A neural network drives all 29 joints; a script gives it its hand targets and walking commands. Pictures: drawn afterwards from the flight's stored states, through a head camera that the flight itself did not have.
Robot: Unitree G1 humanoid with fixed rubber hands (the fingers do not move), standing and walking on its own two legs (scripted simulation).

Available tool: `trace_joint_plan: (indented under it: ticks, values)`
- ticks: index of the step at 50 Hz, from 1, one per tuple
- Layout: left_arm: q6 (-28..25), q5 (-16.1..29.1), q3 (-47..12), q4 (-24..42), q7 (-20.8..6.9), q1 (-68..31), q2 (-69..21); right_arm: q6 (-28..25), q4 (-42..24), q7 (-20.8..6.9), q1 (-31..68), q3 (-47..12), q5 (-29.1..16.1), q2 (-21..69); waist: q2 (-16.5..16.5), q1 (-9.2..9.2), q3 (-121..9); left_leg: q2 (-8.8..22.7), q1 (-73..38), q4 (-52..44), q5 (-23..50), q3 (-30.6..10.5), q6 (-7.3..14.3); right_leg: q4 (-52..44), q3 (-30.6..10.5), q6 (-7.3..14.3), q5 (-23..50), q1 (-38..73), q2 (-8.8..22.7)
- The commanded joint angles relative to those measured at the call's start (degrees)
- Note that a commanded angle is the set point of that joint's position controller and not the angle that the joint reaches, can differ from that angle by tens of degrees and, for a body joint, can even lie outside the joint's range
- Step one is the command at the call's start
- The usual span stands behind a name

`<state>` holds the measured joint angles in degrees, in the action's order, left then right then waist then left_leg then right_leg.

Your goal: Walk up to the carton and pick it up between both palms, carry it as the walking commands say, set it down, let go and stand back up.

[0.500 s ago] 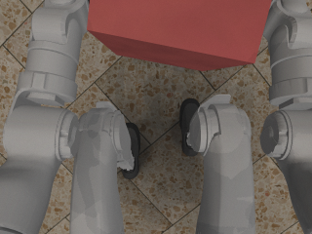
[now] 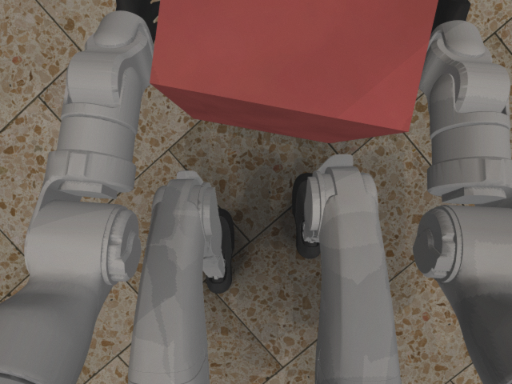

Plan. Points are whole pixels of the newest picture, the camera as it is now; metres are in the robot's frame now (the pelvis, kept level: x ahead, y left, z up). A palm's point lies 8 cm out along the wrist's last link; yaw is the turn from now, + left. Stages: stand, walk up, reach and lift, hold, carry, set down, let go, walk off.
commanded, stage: reach and lift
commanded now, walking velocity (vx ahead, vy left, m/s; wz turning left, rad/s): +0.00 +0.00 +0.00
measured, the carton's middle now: (280, 58) +0.51 -0.06 -0.14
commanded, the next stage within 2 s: none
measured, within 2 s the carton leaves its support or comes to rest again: neither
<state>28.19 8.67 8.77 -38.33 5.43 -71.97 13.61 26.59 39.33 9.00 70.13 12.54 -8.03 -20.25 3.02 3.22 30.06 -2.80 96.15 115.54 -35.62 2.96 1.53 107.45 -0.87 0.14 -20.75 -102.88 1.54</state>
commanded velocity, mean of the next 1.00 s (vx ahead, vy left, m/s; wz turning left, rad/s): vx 0.00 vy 0.00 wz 0.00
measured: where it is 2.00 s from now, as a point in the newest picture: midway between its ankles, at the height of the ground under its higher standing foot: (263, 248)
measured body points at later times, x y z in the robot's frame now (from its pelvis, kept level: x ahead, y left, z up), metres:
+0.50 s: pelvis +0.00 +0.00 +0.06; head +0.28 -0.04 +0.39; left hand +0.53 +0.11 +0.00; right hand +0.50 -0.24 -0.02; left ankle +0.13 +0.10 -0.42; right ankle +0.20 -0.12 -0.42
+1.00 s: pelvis +0.01 +0.00 +0.12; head +0.26 -0.04 +0.48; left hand +0.51 +0.12 +0.07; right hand +0.49 -0.24 +0.06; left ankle +0.13 +0.10 -0.42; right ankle +0.20 -0.12 -0.42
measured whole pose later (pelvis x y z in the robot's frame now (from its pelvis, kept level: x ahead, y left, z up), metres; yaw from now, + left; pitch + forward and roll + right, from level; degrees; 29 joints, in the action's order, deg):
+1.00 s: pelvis +0.01 +0.00 +0.12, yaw -1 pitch +7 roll +1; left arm 28.7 7.9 10.1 -34.9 4.9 -60.5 9.9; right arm 28.4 35.0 8.8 59.2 12.9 -6.5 -16.3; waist 2.8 3.2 29.9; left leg -3.5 67.1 92.9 -32.8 2.5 1.8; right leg 87.0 -1.8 -0.7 -20.4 -73.5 0.9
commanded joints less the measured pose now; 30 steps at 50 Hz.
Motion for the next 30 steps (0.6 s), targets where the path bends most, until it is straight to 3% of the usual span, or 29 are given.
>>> trace_joint_plan:
  ticks: [1,18,22,30]
  values:
    - [-4.38,6.53,-20.82,23.92,-15.22,-50.08,-65.38,0.18,-21.74,-17.62,45.17,-22.51,-4.22,66.64,-3.76,9.01,-143.85,-7.27,-22.29,-25.33,3.31,-5.50,0.78,-14.49,1.91,0.55,2.45,64.45,-7.97]
    - [-3.98,7.18,-23.92,28.12,-16.28,-47.05,-64.96,1.55,-26.78,-17.12,41.77,-27.01,-5.36,70.22,-5.76,7.56,-149.77,-7.80,-29.87,-31.70,7.11,-6.06,1.42,-21.26,0.03,-0.56,6.26,77.11,-7.93]
    - [-3.98,6.54,-23.34,26.76,-16.23,-45.89,-64.00,1.68,-25.84,-17.06,41.40,-27.29,-5.36,70.15,-5.99,6.65,-146.32,-7.59,-30.79,-33.75,5.62,-6.56,1.66,-23.13,-0.22,-0.71,4.68,77.07,-7.80]
    - [-3.86,6.31,-24.22,26.03,-16.19,-43.08,-65.20,1.77,-24.81,-17.33,38.32,-27.47,-4.84,70.66,-5.88,6.89,-145.04,-7.33,-35.84,-37.64,6.92,-7.67,1.29,-26.45,-0.04,-0.65,6.07,79.36,-7.91]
